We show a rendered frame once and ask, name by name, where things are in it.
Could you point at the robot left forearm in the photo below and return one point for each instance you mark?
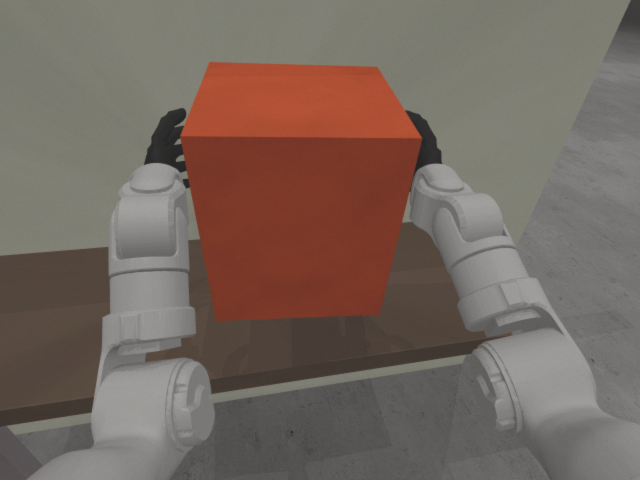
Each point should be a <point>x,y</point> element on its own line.
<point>148,265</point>

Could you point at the robot right hand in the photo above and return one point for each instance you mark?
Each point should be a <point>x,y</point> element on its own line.
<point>429,153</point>

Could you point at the robot right forearm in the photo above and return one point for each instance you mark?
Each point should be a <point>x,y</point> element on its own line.
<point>496,294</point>

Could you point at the left robot upper arm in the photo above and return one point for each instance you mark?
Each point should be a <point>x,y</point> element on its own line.
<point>147,416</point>

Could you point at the carton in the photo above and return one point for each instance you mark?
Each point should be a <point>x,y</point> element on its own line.
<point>299,176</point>

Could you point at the right robot upper arm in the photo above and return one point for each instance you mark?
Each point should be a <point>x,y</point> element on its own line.
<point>535,385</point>

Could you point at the table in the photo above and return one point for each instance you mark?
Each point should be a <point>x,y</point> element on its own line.
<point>52,304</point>

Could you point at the robot left hand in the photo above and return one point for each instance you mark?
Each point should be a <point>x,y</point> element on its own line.
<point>162,148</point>

